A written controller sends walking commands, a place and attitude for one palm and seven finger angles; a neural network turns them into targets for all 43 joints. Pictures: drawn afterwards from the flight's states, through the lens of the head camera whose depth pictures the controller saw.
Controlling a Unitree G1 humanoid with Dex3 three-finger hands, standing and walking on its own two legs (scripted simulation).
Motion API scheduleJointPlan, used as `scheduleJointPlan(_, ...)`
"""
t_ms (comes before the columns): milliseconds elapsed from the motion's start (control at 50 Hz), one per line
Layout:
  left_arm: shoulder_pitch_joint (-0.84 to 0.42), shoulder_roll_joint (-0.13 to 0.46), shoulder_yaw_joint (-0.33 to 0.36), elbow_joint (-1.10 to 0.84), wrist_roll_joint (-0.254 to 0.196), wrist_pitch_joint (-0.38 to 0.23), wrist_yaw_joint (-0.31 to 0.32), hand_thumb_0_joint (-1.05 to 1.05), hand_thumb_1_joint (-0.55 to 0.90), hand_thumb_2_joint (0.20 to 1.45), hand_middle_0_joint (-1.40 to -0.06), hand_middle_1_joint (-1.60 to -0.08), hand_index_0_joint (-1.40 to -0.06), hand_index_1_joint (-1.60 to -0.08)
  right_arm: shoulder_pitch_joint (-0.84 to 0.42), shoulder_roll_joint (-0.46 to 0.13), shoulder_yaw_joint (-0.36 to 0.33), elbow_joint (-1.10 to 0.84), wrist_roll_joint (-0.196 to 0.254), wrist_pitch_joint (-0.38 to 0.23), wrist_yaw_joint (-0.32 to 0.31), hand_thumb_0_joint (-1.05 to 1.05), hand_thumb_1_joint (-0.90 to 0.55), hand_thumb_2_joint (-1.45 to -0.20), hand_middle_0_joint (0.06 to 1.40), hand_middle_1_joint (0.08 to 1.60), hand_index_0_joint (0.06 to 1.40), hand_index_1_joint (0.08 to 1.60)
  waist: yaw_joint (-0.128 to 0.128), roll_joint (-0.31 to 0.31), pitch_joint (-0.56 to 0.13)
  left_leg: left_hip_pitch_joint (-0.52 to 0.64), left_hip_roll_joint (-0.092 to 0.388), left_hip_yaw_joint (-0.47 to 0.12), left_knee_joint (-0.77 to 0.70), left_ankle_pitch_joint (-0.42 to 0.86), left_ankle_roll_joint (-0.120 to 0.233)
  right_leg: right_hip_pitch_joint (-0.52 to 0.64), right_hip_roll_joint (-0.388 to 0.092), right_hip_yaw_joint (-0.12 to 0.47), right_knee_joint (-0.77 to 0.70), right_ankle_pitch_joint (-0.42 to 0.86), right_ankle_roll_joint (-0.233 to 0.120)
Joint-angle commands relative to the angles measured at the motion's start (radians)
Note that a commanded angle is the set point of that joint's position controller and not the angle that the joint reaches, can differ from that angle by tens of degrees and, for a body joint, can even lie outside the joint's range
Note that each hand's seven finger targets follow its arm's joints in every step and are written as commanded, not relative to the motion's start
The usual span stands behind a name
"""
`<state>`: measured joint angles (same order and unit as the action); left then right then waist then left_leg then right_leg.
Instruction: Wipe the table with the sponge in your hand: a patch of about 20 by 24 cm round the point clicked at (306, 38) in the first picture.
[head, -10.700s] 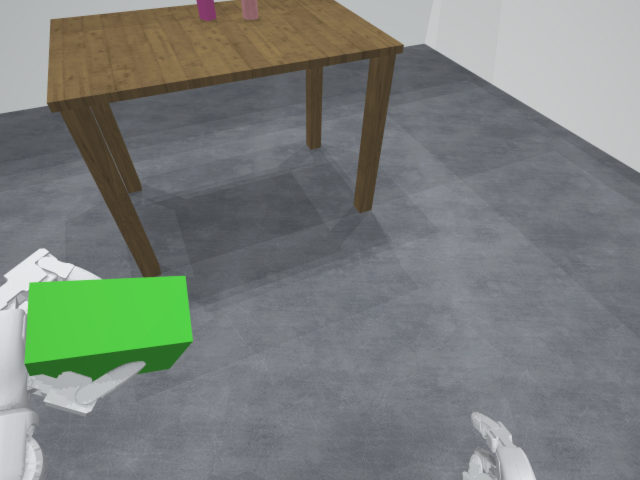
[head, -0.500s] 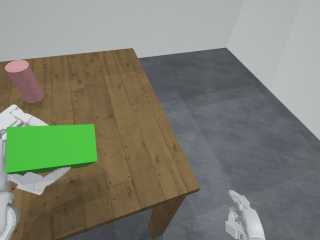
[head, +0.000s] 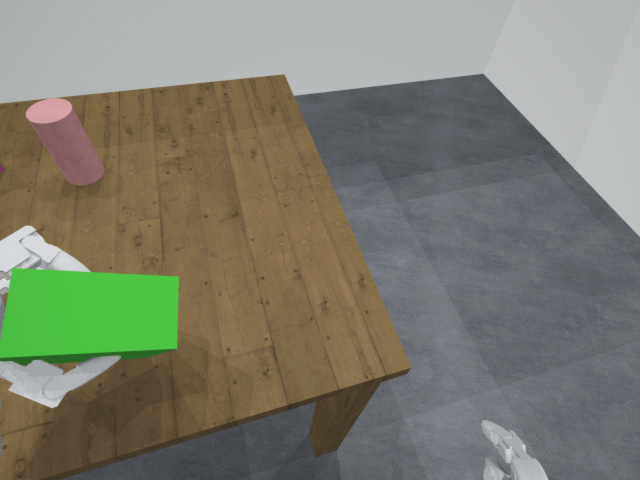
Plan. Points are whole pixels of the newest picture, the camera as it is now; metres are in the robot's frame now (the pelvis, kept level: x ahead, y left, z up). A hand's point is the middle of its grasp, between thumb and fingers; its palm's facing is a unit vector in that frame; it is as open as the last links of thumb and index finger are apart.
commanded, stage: come to a stop and stand still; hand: left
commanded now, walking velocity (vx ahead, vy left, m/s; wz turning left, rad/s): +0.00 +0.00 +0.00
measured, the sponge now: (116, 321) +0.23 +0.22 +0.12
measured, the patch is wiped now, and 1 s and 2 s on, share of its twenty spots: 0.00 0.00 0.00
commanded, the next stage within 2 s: look again from close up in 0.72 s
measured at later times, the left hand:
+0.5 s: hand (6, 363) +0.18 +0.27 +0.16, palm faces +0.37 -0.86 -0.36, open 10.1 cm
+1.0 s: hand (16, 372) +0.17 +0.26 +0.16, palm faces +0.36 -0.86 -0.36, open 10.1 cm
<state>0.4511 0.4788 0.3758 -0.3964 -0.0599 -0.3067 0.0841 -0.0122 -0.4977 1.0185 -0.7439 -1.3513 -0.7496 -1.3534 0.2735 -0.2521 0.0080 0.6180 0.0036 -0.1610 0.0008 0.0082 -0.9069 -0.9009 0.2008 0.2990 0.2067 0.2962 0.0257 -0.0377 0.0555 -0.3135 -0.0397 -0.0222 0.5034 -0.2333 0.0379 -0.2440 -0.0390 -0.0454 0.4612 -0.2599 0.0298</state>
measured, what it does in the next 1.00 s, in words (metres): stands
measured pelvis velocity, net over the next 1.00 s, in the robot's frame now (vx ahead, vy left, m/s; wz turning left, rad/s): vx -0.04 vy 0.00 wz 0.03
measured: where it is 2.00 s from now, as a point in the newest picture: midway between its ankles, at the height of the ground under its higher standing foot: outside the picture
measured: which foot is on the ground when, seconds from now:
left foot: down 0.00-1.00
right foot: down 0.00-1.00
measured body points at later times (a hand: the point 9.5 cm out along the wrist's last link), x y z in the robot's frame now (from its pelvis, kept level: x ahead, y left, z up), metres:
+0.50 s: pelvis -0.04 +0.01 +0.00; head +0.00 +0.05 +0.45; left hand +0.15 +0.32 +0.18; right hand +0.16 -0.20 -0.07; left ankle +0.01 +0.09 -0.74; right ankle -0.02 -0.14 -0.74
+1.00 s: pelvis -0.04 +0.00 +0.00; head -0.01 +0.03 +0.45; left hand +0.14 +0.30 +0.18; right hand +0.15 -0.22 -0.07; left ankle +0.01 +0.09 -0.74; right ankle -0.02 -0.14 -0.74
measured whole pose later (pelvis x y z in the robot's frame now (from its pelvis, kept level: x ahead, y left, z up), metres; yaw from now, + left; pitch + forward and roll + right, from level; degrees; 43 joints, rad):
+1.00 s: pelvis -0.04 +0.00 +0.00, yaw +2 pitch +0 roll -2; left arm 0.45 0.43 0.35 -0.46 -0.10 -0.27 0.09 -0.01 -0.50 1.02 -0.74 -1.35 -0.75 -1.36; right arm 0.20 -0.20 0.01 0.61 0.03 -0.17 -0.02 0.01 -0.91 -0.90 0.20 0.30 0.21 0.30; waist 0.02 -0.03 0.05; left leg -0.32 -0.05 -0.05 0.47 -0.16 0.04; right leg -0.23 -0.04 -0.08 0.42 -0.19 0.03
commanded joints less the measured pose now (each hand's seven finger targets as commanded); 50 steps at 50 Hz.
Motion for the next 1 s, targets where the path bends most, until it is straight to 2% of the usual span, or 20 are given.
scheduleJointPlan(0,-0.104,0.192,0.138,-0.304,-0.021,-0.079,0.038,0.0,0.1,1.3,-1.2,-1.6,-1.2,-1.6,-0.069,-0.12,-0.052,-0.138,0.008,-0.069,-0.011,0.0,-0.9,-0.9,0.2,0.3,0.2,0.3,0.009,0.117,-0.234,0.101,0.076,-0.098,-0.036,0.307,-0.023,0.102,-0.082,0.06,-0.03,0.274,-0.06)
scheduleJointPlan(80,-0.036,0.193,0.151,-0.266,-0.024,-0.067,0.043,0.0,0.1,1.3,-1.2,-1.6,-1.2,-1.6,-0.105,-0.132,-0.064,-0.138,0.021,-0.077,-0.005,0.0,-0.9,-0.9,0.2,0.3,0.2,0.3,0.011,0.127,-0.225,0.127,0.085,-0.117,-0.05,0.296,-0.026,0.062,-0.073,0.075,-0.021,0.218,-0.058)
scheduleJointPlan(100,-0.048,0.142,0.113,-0.266,-0.028,-0.074,0.037,0.0,0.1,1.3,-1.2,-1.6,-1.2,-1.6,-0.079,-0.116,-0.059,-0.132,0.015,-0.066,-0.007,0.0,-0.9,-0.9,0.2,0.3,0.2,0.3,0.008,0.099,-0.193,0.094,0.089,-0.112,-0.065,0.272,-0.03,0.069,-0.078,0.047,-0.04,0.208,-0.052)
scheduleJointPlan(180,-0.043,0.174,0.151,-0.188,-0.035,-0.065,0.036,0.0,0.1,1.3,-1.2,-1.6,-1.2,-1.6,-0.126,-0.126,-0.07,-0.141,0.025,-0.06,-0.011,0.0,-0.9,-0.9,0.2,0.3,0.2,0.3,0.005,0.09,-0.161,0.093,0.096,-0.137,-0.108,0.145,-0.031,0.02,-0.07,0.068,-0.053,0.106,-0.053)
scheduleJointPlan(200,-0.072,0.112,0.097,-0.205,-0.037,-0.07,0.026,0.0,0.1,1.3,-1.2,-1.6,-1.2,-1.6,-0.101,-0.108,-0.064,-0.141,0.02,-0.051,-0.012,0.0,-0.9,-0.9,0.2,0.3,0.2,0.3,0.002,0.08,-0.147,0.066,0.105,-0.137,-0.126,0.116,-0.037,0.033,-0.072,0.039,-0.061,0.091,-0.048)
scheduleJointPlan(240,-0.095,0.141,0.111,-0.202,-0.041,-0.069,0.023,0.0,0.1,1.3,-1.2,-1.6,-1.2,-1.6,-0.121,-0.107,-0.064,-0.153,0.023,-0.054,-0.016,0.0,-0.9,-0.9,0.2,0.3,0.2,0.3,0.001,0.076,-0.128,0.044,0.101,-0.141,-0.131,0.044,-0.028,0.025,-0.077,0.056,-0.08,0.062,-0.047)
scheduleJointPlan(280,-0.091,0.156,0.123,-0.21,-0.039,-0.062,0.026,0.0,0.1,1.3,-1.2,-1.6,-1.2,-1.6,-0.151,-0.118,-0.065,-0.158,0.029,-0.059,-0.015,0.0,-0.9,-0.9,0.2,0.3,0.2,0.3,0.003,0.107,-0.152,0.072,0.104,-0.159,-0.147,0.006,-0.025,0.012,-0.063,0.069,-0.069,0.019,-0.049)
scheduleJointPlan(300,-0.101,0.109,0.084,-0.221,-0.038,-0.066,0.022,0.0,0.1,1.3,-1.2,-1.6,-1.2,-1.6,-0.128,-0.097,-0.059,-0.156,0.024,-0.054,-0.016,0.0,-0.9,-0.9,0.2,0.3,0.2,0.3,0.002,0.087,-0.146,0.045,0.111,-0.156,-0.159,-0.012,-0.025,0.034,-0.064,0.043,-0.076,0.025,-0.044)
scheduleJointPlan(380,-0.115,0.158,0.113,-0.239,-0.035,-0.057,0.029,0.0,0.1,1.3,-1.2,-1.6,-1.2,-1.6,-0.163,-0.111,-0.06,-0.161,0.028,-0.067,-0.014,0.0,-0.9,-0.9,0.2,0.3,0.2,0.3,0.001,0.13,-0.156,0.049,0.108,-0.175,-0.162,-0.057,-0.022,0.024,-0.06,0.066,-0.078,-0.012,-0.046)
scheduleJointPlan(400,-0.126,0.105,0.071,-0.26,-0.035,-0.062,0.023,0.0,0.1,1.3,-1.2,-1.6,-1.2,-1.6,-0.141,-0.091,-0.054,-0.157,0.024,-0.065,-0.014,0.0,-0.9,-0.9,0.2,0.3,0.2,0.3,-0.001,0.126,-0.155,0.027,0.113,-0.179,-0.173,-0.066,-0.026,0.046,-0.06,0.044,-0.075,0.0,-0.044)
scheduleJointPlan(480,-0.097,0.164,0.124,-0.242,-0.039,-0.049,0.032,0.0,0.1,1.3,-1.2,-1.6,-1.2,-1.6,-0.166,-0.106,-0.058,-0.158,0.028,-0.073,-0.016,0.0,-0.9,-0.9,0.2,0.3,0.2,0.3,0.0,0.132,-0.168,0.055,0.106,-0.181,-0.154,-0.02,-0.03,0.033,-0.064,0.062,-0.08,0.004,-0.047)
scheduleJointPlan(500,-0.105,0.097,0.069,-0.261,-0.04,-0.054,0.025,0.0,0.1,1.3,-1.2,-1.6,-1.2,-1.6,-0.147,-0.086,-0.053,-0.152,0.024,-0.068,-0.015,0.0,-0.9,-0.9,0.2,0.3,0.2,0.3,-0.002,0.132,-0.162,0.037,0.111,-0.179,-0.162,-0.033,-0.03,0.048,-0.062,0.041,-0.082,0.008,-0.045)
scheduleJointPlan(580,-0.085,0.151,0.116,-0.249,-0.043,-0.045,0.031,0.0,0.1,1.3,-1.2,-1.6,-1.2,-1.6,-0.164,-0.104,-0.059,-0.154,0.031,-0.078,-0.017,0.0,-0.9,-0.9,0.2,0.3,0.2,0.3,0.0,0.14,-0.167,0.058,0.11,-0.188,-0.159,-0.009,-0.034,0.036,-0.062,0.054,-0.078,0.004,-0.046)
scheduleJointPlan(600,-0.1,0.097,0.071,-0.273,-0.043,-0.052,0.026,0.0,0.1,1.3,-1.2,-1.6,-1.2,-1.6,-0.148,-0.09,-0.055,-0.151,0.026,-0.074,-0.016,0.0,-0.9,-0.9,0.2,0.3,0.2,0.3,-0.001,0.136,-0.166,0.038,0.116,-0.19,-0.173,-0.027,-0.035,0.053,-0.058,0.034,-0.074,0.005,-0.043)
scheduleJointPlan(680,-0.066,0.148,0.114,-0.259,-0.042,-0.042,0.032,0.0,0.1,1.3,-1.2,-1.6,-1.2,-1.6,-0.164,-0.101,-0.06,-0.154,0.033,-0.081,-0.018,0.0,-0.9,-0.9,0.2,0.3,0.2,0.3,0.001,0.135,-0.171,0.055,0.113,-0.191,-0.168,-0.007,-0.035,0.047,-0.061,0.044,-0.074,0.003,-0.042)
scheduleJointPlan(700,-0.066,0.103,0.081,-0.266,-0.046,-0.044,0.027,0.0,0.1,1.3,-1.2,-1.6,-1.2,-1.6,-0.151,-0.088,-0.056,-0.154,0.028,-0.077,-0.019,0.0,-0.9,-0.9,0.2,0.3,0.2,0.3,0.002,0.111,-0.169,0.04,0.114,-0.183,-0.17,-0.011,-0.032,0.061,-0.061,0.033,-0.08,0.015,-0.04)
scheduleJointPlan(780,-0.055,0.148,0.119,-0.265,-0.047,-0.035,0.034,0.0,0.1,1.3,-1.2,-1.6,-1.2,-1.6,-0.166,-0.102,-0.063,-0.155,0.035,-0.08,-0.021,0.0,-0.9,-0.9,0.2,0.3,0.2,0.3,0.002,0.117,-0.175,0.065,0.109,-0.183,-0.155,0.021,-0.034,0.05,-0.065,0.045,-0.083,0.018,-0.044)
scheduleJointPlan(800,-0.048,0.105,0.088,-0.269,-0.05,-0.037,0.028,0.0,0.1,1.3,-1.2,-1.6,-1.2,-1.6,-0.154,-0.089,-0.06,-0.155,0.03,-0.076,-0.023,0.0,-0.9,-0.9,0.2,0.3,0.2,0.3,0.001,0.105,-0.18,0.056,0.11,-0.173,-0.154,0.021,-0.031,0.065,-0.066,0.037,-0.088,0.033,-0.042)
scheduleJointPlan(900,-0.045,0.099,0.081,-0.272,-0.056,-0.025,0.029,0.0,0.1,1.3,-1.2,-1.6,-1.2,-1.6,-0.161,-0.089,-0.061,-0.153,0.033,-0.072,-0.027,0.0,-0.9,-0.9,0.2,0.3,0.2,0.3,-0.002,0.109,-0.171,0.068,0.105,-0.164,-0.139,0.032,-0.026,0.052,-0.074,0.045,-0.105,0.036,-0.044)
scheduleJointPlan(980,-0.049,0.14,0.11,-0.26,-0.056,-0.011,0.038,0.0,0.1,1.3,-1.2,-1.6,-1.2,-1.6,-0.174,-0.1,-0.064,-0.154,0.04,-0.072,-0.031,0.0,-0.9,-0.9,0.2,0.3,0.2,0.3,-0.001,0.102,-0.165,0.077,0.099,-0.169,-0.128,0.037,-0.026,0.041,-0.078,0.062,-0.116,0.035,-0.047)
